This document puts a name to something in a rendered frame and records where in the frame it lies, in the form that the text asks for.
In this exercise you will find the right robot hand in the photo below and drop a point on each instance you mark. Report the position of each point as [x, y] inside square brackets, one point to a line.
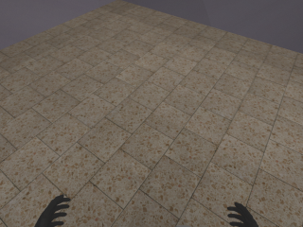
[245, 216]

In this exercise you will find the left robot hand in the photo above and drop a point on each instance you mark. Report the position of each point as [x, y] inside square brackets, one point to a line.
[49, 213]

